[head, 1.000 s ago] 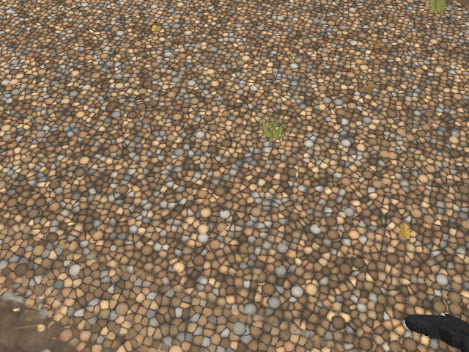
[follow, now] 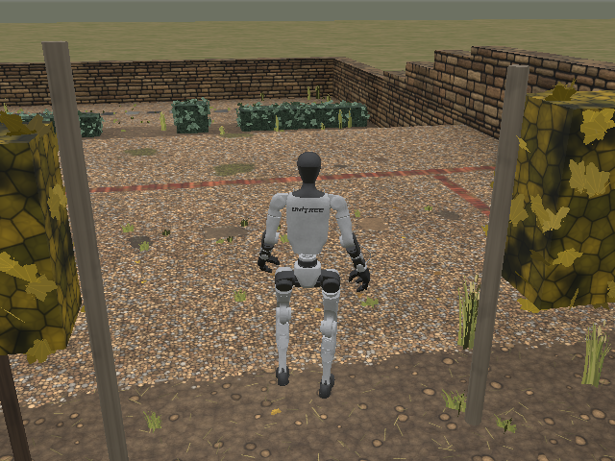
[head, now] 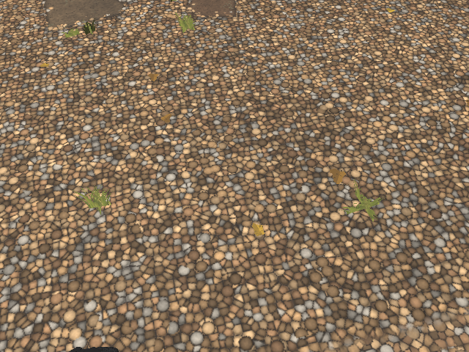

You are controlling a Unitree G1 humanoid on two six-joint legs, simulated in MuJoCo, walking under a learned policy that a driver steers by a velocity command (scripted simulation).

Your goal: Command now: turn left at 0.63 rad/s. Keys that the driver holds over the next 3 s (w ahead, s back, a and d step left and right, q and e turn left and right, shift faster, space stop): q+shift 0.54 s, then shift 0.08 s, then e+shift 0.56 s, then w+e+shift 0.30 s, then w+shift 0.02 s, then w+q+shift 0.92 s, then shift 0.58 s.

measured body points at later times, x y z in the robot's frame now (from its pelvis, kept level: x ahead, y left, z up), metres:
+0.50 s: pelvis +0.01 +0.06 +0.00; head +0.05 +0.11 +0.45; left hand +0.08 +0.39 -0.10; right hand +0.29 -0.14 -0.06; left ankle -0.01 +0.13 -0.74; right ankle +0.13 -0.09 -0.68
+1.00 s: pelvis +0.07 +0.05 -0.01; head +0.10 +0.06 +0.44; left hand +0.10 +0.37 -0.10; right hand +0.33 -0.13 -0.10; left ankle -0.01 +0.14 -0.74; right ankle +0.15 -0.04 -0.74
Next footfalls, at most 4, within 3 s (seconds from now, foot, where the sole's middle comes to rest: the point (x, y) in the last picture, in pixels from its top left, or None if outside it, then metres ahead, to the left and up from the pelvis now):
0.18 left None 0.02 0.15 -0.78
0.68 right None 0.18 -0.01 -0.78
1.32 right None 0.16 -0.08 -0.78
1.76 left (213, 315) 0.58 0.08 -0.78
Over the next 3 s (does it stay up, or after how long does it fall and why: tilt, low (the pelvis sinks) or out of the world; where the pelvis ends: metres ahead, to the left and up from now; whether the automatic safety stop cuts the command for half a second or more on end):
stays up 1.28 0.22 0.00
